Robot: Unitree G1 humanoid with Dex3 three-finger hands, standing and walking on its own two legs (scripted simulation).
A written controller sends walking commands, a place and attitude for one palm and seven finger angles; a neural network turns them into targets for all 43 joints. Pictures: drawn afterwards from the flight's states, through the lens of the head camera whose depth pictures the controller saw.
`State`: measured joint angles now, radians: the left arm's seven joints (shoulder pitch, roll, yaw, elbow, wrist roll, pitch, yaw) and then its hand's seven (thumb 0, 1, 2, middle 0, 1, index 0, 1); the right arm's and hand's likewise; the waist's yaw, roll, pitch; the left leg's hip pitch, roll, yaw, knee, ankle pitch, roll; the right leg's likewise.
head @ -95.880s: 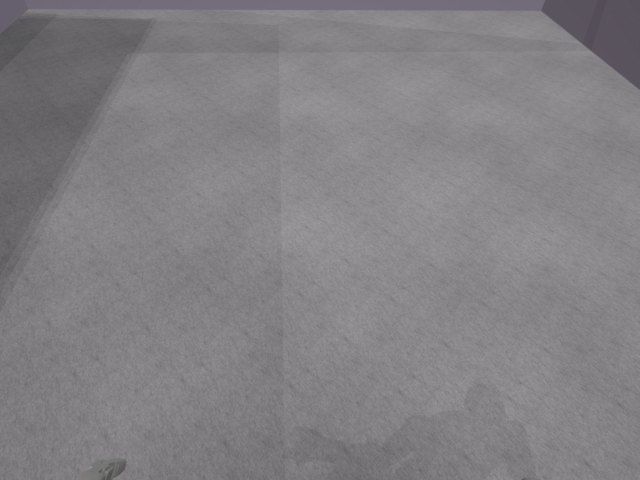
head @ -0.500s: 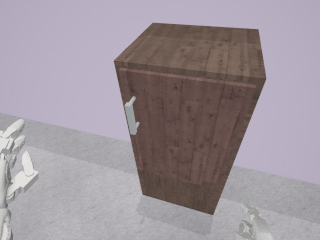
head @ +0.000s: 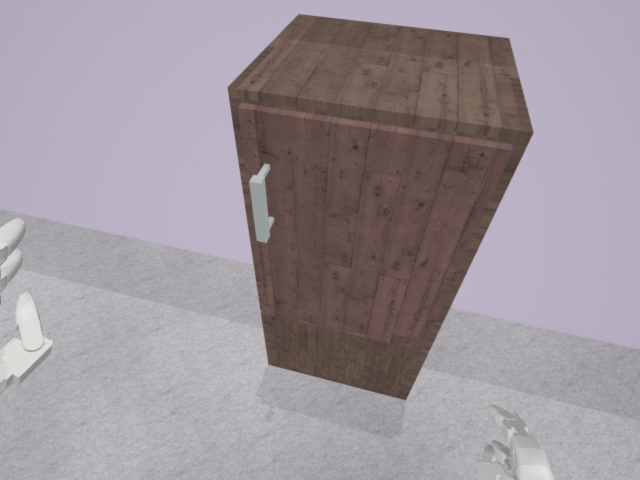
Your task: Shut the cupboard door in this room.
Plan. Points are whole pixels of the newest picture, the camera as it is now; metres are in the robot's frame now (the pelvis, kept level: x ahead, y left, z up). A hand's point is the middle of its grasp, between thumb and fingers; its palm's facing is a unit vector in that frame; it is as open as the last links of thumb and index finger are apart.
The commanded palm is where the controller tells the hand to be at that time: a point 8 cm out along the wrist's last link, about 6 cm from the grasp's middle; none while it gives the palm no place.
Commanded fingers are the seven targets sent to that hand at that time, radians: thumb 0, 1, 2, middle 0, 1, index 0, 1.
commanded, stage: step back with the hand held close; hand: left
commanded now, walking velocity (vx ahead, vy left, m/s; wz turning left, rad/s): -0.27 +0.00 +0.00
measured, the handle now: (264, 204) +0.57 +0.14 +0.01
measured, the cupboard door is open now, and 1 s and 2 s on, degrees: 0 0 0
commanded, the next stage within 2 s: stop stepping back and stand still in 0.94 s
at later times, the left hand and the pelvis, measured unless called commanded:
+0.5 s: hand (10, 408) +0.14 +0.25 +0.17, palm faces +0.47 -0.76 -0.45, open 7.4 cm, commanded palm +0.07 +0.29 +0.18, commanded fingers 0.00 0.90 0.90 -0.20 -0.30 -0.20 -0.30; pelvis -0.06 -0.01 -0.02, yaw +2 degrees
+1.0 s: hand out of the picture +0.06 +0.25 +0.17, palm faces +0.45 -0.80 -0.39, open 7.4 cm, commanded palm +0.00 +0.28 +0.18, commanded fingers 0.00 0.90 0.90 -0.20 -0.30 -0.20 -0.30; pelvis -0.15 -0.02 -0.01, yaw -1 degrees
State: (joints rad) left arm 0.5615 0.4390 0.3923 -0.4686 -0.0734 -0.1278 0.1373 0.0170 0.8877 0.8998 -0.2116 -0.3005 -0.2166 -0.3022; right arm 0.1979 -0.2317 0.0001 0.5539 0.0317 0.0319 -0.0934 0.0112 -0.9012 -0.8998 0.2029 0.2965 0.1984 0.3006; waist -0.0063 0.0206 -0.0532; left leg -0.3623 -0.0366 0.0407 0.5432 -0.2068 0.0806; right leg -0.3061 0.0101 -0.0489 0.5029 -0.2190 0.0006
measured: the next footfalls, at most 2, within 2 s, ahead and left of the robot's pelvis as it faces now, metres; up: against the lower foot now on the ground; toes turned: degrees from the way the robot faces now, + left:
right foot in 0.98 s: -0.23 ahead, -0.16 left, +0.00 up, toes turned +2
left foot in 1.24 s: -0.01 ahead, +0.08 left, +0.00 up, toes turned +0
